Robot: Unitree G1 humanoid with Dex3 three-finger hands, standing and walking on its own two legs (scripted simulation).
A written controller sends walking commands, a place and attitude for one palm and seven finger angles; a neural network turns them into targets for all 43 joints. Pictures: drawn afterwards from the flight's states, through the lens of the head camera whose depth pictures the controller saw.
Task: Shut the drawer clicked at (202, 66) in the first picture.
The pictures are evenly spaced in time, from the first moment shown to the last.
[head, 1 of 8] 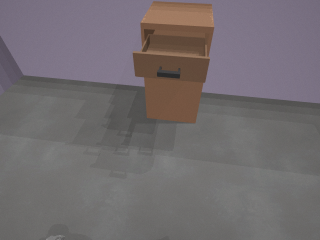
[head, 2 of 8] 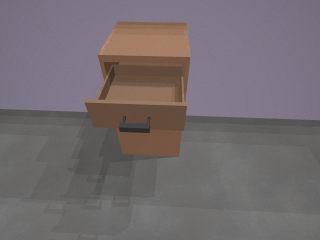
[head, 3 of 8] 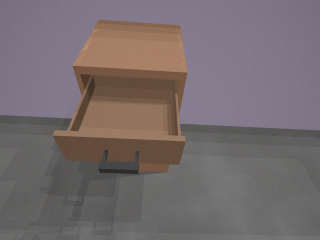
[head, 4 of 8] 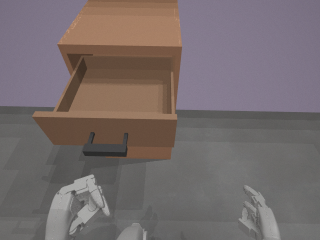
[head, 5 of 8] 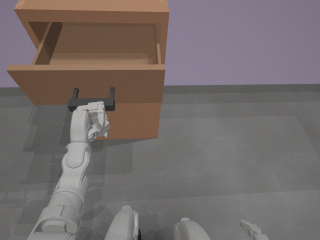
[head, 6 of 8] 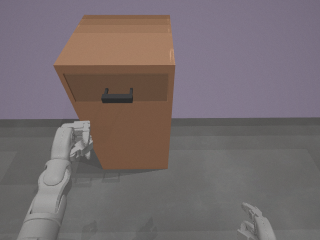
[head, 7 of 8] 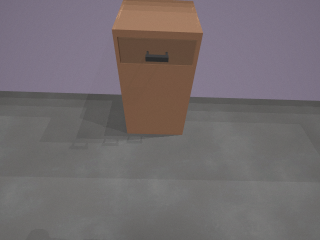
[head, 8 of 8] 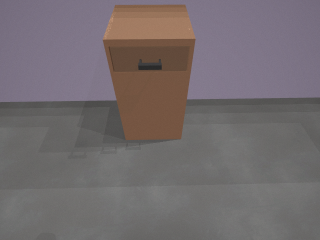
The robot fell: no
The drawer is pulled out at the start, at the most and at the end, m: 0.30 0.30 0.00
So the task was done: yes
